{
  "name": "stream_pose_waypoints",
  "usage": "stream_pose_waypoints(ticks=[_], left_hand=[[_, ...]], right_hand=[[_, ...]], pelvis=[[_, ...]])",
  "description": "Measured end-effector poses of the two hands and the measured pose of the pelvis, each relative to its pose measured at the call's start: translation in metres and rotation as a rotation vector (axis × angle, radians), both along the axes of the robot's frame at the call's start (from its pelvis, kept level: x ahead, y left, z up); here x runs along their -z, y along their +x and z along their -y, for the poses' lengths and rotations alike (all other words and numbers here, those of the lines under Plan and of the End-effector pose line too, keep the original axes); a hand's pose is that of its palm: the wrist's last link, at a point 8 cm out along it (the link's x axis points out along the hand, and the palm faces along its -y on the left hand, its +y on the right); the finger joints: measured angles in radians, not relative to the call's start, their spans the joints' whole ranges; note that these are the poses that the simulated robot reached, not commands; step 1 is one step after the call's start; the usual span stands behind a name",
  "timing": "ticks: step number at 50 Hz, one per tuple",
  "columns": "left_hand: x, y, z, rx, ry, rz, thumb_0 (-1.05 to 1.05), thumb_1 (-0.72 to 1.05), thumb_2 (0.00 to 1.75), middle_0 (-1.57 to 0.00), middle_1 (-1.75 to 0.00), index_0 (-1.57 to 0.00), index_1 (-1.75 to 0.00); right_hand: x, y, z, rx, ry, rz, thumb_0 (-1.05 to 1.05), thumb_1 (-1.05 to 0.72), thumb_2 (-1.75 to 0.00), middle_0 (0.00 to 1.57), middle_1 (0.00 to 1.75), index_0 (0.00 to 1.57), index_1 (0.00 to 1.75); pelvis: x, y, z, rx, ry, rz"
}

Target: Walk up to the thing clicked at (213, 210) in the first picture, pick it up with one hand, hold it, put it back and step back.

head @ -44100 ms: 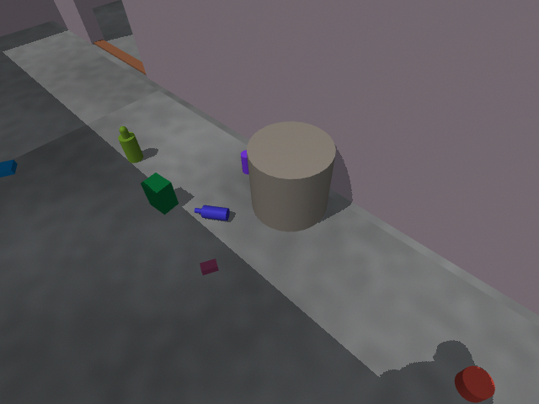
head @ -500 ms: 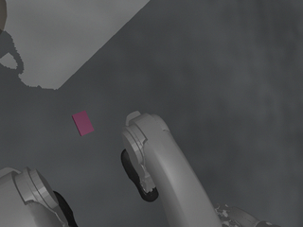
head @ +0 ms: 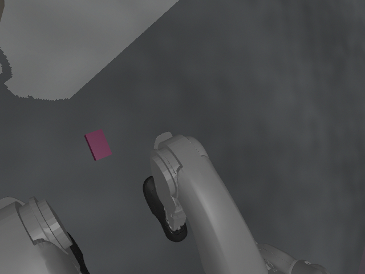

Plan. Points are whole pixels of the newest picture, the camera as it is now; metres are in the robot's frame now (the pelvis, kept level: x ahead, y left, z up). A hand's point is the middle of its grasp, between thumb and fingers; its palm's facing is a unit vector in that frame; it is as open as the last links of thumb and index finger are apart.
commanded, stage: rest palm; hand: left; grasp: from above
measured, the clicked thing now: out of the picture +0.41 +0.31 -0.28
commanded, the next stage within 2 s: close in 0.40 s
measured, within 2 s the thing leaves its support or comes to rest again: neither
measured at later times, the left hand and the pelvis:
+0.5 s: hand out of the picture +0.42 +0.31 -0.26, palm faces -0.04 -0.48 -0.87, open 13.8 cm; pelvis +0.01 +0.00 +0.00, yaw -1 degrees
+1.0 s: hand out of the picture +0.41 +0.31 -0.26, palm faces -0.04 -0.49 -0.87, open 11.7 cm; pelvis +0.01 +0.00 -0.01, yaw -1 degrees
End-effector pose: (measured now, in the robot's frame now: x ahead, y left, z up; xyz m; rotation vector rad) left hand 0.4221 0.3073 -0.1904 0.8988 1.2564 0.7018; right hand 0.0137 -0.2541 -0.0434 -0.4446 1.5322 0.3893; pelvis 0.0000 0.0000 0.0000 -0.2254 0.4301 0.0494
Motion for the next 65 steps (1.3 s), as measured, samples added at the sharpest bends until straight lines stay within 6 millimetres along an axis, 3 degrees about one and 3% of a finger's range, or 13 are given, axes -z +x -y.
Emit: stream_pose_waypoints(ticks=[7, 17, 27, 36, 65], left_hand=[[0.003, 0.005, -0.008, 0.013, 0.024, -0.013, 0.0, -0.49, 0.96, -0.11, -1.01, -0.1, -1.02], [0.017, -0.015, -0.007, -0.067, -0.007, -0.036, 0.0, -0.48, 0.96, -0.12, -0.99, -0.11, -1.0], [0.014, -0.005, -0.012, 0.001, 0.019, -0.02, 0.0, -0.44, 0.94, -0.15, -0.96, -0.13, -0.97], [0.016, -0.016, -0.009, -0.067, -0.002, -0.025, 0.0, -0.28, 0.88, -0.28, -0.85, -0.25, -0.87], [0.014, -0.012, -0.008, -0.017, -0.004, -0.006, 0.0, 0.02, 0.61, -0.54, -0.53, -0.52, -0.56]], right_hand=[[0.001, 0.009, 0.0, 0.0, -0.008, 0.003, 0.0, -0.92, -0.9, 0.19, 0.3, 0.19, 0.3], [0.0, 0.015, -0.006, -0.034, 0.02, -0.003, 0.0, -0.92, -0.9, 0.19, 0.3, 0.2, 0.3], [0.005, 0.019, -0.001, -0.021, 0.0, 0.016, 0.0, -0.91, -0.9, 0.19, 0.3, 0.2, 0.3], [0.003, 0.014, -0.003, -0.036, 0.016, 0.003, 0.0, -0.9, -0.9, 0.19, 0.3, 0.2, 0.3], [0.002, 0.021, -0.006, -0.039, 0.001, 0.033, 0.0, -0.9, -0.9, 0.19, 0.3, 0.2, 0.3]], pelvis=[[0.003, 0.005, -0.004, 0.009, -0.013, -0.011], [0.002, 0.005, -0.003, 0.007, -0.013, 0.001], [0.005, 0.005, -0.004, 0.013, -0.016, -0.004], [0.004, 0.006, -0.002, 0.012, -0.012, 0.009], [0.005, 0.007, -0.004, 0.009, -0.027, 0.02]])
